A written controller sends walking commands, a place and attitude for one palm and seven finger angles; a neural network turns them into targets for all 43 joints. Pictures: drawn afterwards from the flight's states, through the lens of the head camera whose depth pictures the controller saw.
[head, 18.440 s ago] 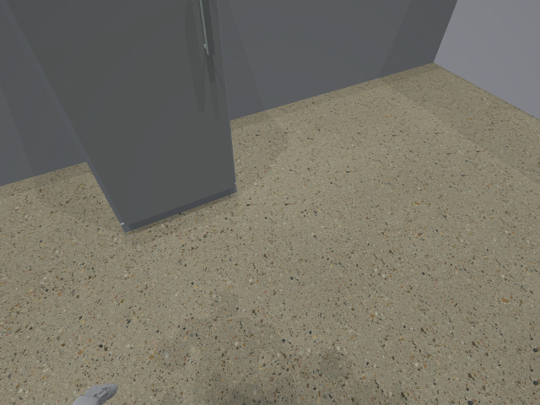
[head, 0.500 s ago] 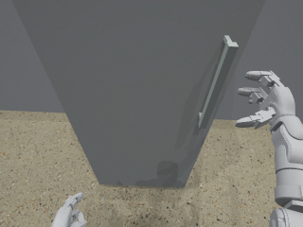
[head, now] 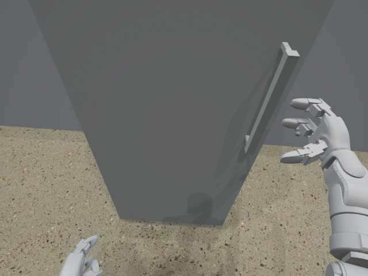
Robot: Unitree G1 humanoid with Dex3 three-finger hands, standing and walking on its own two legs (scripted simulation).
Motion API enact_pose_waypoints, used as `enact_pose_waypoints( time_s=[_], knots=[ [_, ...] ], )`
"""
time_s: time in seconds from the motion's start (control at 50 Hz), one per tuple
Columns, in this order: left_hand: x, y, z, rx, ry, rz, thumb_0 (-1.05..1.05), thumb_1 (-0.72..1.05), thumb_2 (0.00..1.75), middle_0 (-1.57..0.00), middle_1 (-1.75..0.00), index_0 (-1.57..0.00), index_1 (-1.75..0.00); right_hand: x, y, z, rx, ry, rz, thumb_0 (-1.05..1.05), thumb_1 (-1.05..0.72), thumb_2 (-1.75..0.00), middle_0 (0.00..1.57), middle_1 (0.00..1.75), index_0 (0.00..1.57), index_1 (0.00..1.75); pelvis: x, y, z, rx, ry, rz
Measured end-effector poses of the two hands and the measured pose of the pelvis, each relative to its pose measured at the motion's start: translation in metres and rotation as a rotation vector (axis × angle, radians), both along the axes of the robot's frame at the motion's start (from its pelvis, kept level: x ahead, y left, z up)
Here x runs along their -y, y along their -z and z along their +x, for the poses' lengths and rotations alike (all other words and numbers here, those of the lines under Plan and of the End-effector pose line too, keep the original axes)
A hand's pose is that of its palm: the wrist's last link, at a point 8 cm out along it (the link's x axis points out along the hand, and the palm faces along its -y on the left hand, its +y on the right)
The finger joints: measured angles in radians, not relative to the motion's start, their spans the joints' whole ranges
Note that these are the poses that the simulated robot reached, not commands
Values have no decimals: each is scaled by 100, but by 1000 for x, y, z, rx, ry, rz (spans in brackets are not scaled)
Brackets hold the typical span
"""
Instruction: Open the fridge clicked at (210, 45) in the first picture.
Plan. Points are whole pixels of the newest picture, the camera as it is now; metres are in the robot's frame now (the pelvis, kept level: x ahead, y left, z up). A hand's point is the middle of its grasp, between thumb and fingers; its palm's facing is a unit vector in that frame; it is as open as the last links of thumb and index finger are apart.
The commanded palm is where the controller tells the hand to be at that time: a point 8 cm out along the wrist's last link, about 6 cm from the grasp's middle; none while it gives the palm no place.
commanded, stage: move the hooked fingers beside the handle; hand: right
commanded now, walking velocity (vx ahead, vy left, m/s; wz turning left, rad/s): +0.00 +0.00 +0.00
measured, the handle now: (264, 107) +0.46 -0.15 +0.15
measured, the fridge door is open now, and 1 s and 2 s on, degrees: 0 0 0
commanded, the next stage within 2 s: feel for the door with the fingertips in 0.14 s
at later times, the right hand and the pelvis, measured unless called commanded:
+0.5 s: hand (287, 126) +0.40 -0.19 +0.15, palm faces +0.03 +1.00 -0.01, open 14.0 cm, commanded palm +0.37 -0.24 +0.15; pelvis +0.00 +0.01 +0.00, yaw +0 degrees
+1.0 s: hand (283, 118) +0.41 -0.18 +0.16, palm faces +0.02 +1.00 -0.01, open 13.9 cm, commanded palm +0.39 -0.23 +0.15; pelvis +0.00 +0.00 +0.00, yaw +0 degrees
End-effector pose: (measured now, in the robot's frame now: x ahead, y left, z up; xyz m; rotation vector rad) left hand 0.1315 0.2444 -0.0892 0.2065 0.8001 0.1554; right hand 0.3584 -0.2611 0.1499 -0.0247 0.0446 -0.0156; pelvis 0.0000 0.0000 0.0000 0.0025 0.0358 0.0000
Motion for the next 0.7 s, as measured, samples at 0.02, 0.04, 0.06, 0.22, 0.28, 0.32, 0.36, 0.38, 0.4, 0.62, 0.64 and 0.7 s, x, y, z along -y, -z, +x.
enact_pose_waypoints(
  time_s=[0.02, 0.04, 0.06, 0.22, 0.28, 0.32, 0.36, 0.38, 0.4, 0.62, 0.64, 0.7],
  knots=[
    [-1, 0, 0, 3, 1, 3, 1, 90, 90, -20, -30, -21, -30, -3, -1, -1, 21, -4, 5, -1, 50, -30, 30, 120, 30, 120, 0, 0, 0, 1, -1, 0],
    [-1, -1, 1, 6, 1, 6, 1, 90, 90, -20, -30, -21, -30, -6, -4, -1, 45, -5, 10, -1, 50, -30, 30, 120, 30, 120, -1, 0, 0, 2, -2, -1],
    [-1, -2, 2, 11, 1, 8, 1, 90, 90, -20, -30, -21, -30, -9, -7, -1, 70, -5, 15, -1, 50, -30, 30, 120, 30, 120, -2, 0, 0, 4, -2, -1],
    [-5, -6, 3, 35, -12, -2, 1, 90, 90, -20, -30, -21, -30, 2, -17, 9, 43, 40, -8, -1, 50, -30, 30, 120, 30, 120, -7, 0, -2, 6, -4, -3],
    [-8, -3, 0, 26, -14, -5, 1, 90, 90, -20, -30, -21, -30, 2, -9, 7, 3, 28, -14, -1, 50, -30, 30, 120, 30, 120, -7, 0, -3, -1, -5, -4],
    [-9, -1, -3, 15, -12, -2, 1, 90, 90, -20, -30, -21, -30, -2, -6, 5, 9, 10, -3, -1, 50, -30, 30, 120, 30, 120, -8, 0, -3, -3, -4, -4],
    [-10, 0, -5, 3, -9, 4, 1, 90, 90, -20, -30, -21, -30, -7, -3, 4, 27, -3, 15, -1, 50, -30, 30, 120, 30, 120, -8, 1, -4, -4, -2, -4],
    [-11, 0, -6, -2, -7, 8, 1, 90, 90, -20, -30, -21, -30, -9, -2, 4, 36, -5, 22, -1, 50, -30, 30, 120, 30, 120, -9, 1, -4, -4, 0, -4],
    [-11, 1, -6, -7, -7, 11, 1, 90, 90, -20, -30, -21, -30, -11, -1, 5, 42, -5, 27, -1, 50, -30, 30, 120, 30, 120, -9, 1, -4, -4, 1, -4],
    [-11, 4, -11, -19, -30, -1, 1, 90, 90, -20, -30, -21, -30, -30, -9, 24, 70, -20, 16, -1, 50, -30, 30, 120, 30, 120, -7, 1, 0, -16, -8, -3],
    [-10, 4, -11, -20, -31, -5, 1, 90, 90, -20, -30, -21, -30, -32, -10, 25, 73, -25, 23, -1, 50, -30, 30, 120, 30, 120, -7, 1, 1, -17, -10, -3],
    [-8, 4, -9, -20, -34, -13, 1, 90, 90, -20, -30, -21, -30, -33, -7, 25, 59, -19, 34, -1, 50, -30, 30, 120, 30, 120, -7, 1, 4, -16, -14, -4]
  ],
)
